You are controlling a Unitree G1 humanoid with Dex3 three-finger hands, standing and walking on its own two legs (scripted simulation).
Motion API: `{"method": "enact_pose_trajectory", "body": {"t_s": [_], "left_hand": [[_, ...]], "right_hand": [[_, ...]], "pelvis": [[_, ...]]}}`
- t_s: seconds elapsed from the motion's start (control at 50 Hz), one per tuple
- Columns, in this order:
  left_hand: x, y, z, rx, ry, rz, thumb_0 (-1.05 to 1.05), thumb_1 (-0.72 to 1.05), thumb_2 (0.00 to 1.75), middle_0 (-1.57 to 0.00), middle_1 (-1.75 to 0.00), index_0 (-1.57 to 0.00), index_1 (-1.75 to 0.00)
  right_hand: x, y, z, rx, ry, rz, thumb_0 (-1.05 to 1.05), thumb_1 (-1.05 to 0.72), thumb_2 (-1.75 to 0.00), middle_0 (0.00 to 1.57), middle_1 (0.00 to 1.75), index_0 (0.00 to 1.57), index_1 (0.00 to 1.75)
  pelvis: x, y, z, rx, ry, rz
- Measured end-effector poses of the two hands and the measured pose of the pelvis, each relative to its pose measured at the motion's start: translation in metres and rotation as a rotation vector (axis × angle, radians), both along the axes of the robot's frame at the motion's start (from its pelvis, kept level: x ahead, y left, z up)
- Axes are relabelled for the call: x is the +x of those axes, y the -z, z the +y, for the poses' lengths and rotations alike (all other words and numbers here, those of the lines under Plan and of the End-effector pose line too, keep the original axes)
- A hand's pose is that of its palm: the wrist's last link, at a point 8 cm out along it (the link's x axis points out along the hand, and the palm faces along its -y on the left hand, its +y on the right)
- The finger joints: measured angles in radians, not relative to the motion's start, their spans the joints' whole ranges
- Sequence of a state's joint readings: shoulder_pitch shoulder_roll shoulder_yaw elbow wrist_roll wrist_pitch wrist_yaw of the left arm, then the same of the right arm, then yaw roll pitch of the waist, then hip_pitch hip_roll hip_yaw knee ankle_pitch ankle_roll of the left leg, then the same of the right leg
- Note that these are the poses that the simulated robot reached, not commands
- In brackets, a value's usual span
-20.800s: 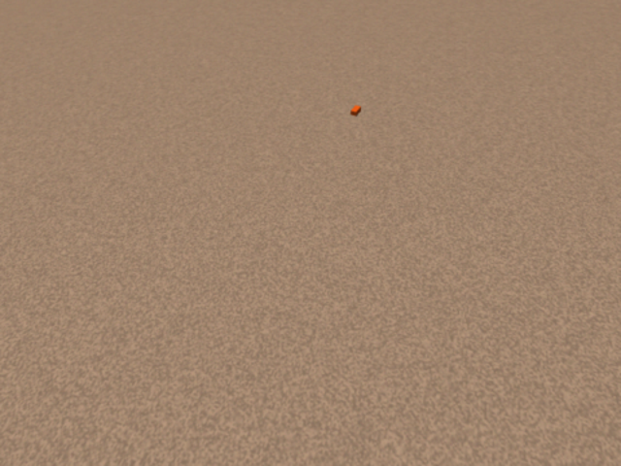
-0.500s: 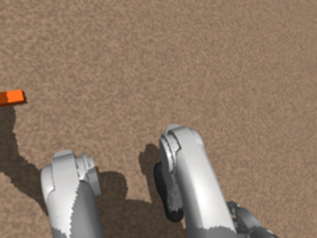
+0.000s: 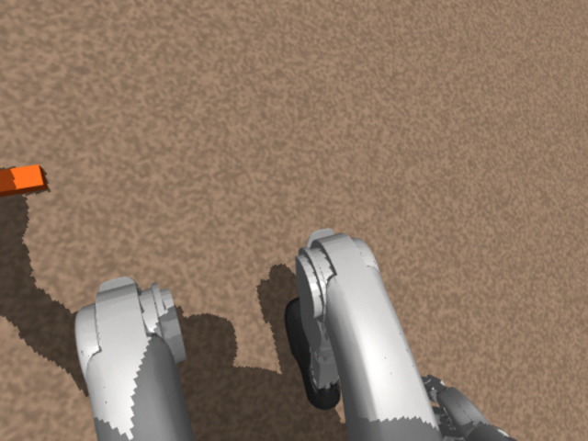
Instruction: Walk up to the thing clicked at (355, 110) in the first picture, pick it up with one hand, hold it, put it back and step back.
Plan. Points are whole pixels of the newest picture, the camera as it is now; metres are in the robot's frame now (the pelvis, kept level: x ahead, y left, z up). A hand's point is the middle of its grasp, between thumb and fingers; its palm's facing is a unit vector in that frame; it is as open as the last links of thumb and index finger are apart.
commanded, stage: rise first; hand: left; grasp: from above
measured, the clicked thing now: (19, 180) +0.49 +0.32 -0.30
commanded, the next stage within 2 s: none
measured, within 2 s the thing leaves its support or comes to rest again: neither
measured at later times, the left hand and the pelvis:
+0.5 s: hand out of the picture +0.44 +0.36 -0.18, palm faces -0.44 -0.11 -0.89, open 12.1 cm; pelvis +0.00 +0.00 +0.00, yaw +0 degrees
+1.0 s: hand out of the picture +0.44 +0.36 -0.17, palm faces -0.45 -0.11 -0.88, open 11.7 cm; pelvis +0.00 +0.00 +0.00, yaw +1 degrees
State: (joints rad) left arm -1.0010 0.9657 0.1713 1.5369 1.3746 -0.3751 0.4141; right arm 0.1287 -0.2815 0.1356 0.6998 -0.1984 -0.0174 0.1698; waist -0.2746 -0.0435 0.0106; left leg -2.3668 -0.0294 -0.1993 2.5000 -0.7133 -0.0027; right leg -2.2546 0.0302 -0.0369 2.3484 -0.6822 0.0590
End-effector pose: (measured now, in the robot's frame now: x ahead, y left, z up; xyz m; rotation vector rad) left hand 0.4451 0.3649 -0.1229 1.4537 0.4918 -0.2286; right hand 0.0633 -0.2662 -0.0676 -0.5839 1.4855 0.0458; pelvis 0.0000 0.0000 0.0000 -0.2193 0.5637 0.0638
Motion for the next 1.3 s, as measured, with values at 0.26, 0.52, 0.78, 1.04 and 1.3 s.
{"method": "enact_pose_trajectory", "body": {"t_s": [0.26,0.52,0.78,1.04,1.3], "left_hand": [[0.0005,0.0006,-0.0015,0.011,-0.003,0.015,0.00,-0.20,0.74,-0.38,-0.73,-0.38,-0.73],[0.0017,-0.0017,-0.0010,0.012,-0.007,0.006,0.00,-0.19,0.74,-0.39,-0.72,-0.39,-0.72],[0.0010,-0.0054,-0.0041,0.009,0.009,-0.001,0.00,-0.17,0.72,-0.41,-0.69,-0.41,-0.69],[-0.0006,-0.0045,-0.0056,0.017,-0.002,0.027,0.00,-0.14,0.69,-0.43,-0.68,-0.43,-0.68],[0.0005,-0.0016,-0.0067,0.014,0.004,0.019,0.00,-0.11,0.67,-0.45,-0.66,-0.46,-0.66]], "right_hand": [[-0.0002,0.0000,-0.0014,-0.002,0.000,-0.015,0.00,-0.91,-0.90,0.20,0.30,0.20,0.30],[-0.0043,-0.0011,-0.0016,-0.005,0.016,-0.008,0.00,-0.91,-0.90,0.20,0.30,0.20,0.30],[-0.0006,-0.0018,0.0006,0.000,0.014,-0.029,0.00,-0.90,-0.89,0.20,0.30,0.20,0.30],[-0.0038,-0.0010,-0.0003,0.008,0.016,-0.039,0.00,-0.90,-0.89,0.20,0.30,0.20,0.30],[-0.0061,-0.0003,-0.0019,0.005,0.018,-0.021,0.00,-0.90,-0.89,0.20,0.30,0.20,0.30]], "pelvis": [[-0.0016,-0.0001,-0.0007,0.004,0.001,-0.002],[-0.0010,-0.0002,-0.0004,0.002,0.000,0.004],[-0.0016,-0.0010,0.0002,0.002,-0.003,0.005],[-0.0036,-0.0008,-0.0007,0.008,-0.003,0.000],[-0.0019,-0.0002,-0.0012,0.009,-0.003,0.006]]}}
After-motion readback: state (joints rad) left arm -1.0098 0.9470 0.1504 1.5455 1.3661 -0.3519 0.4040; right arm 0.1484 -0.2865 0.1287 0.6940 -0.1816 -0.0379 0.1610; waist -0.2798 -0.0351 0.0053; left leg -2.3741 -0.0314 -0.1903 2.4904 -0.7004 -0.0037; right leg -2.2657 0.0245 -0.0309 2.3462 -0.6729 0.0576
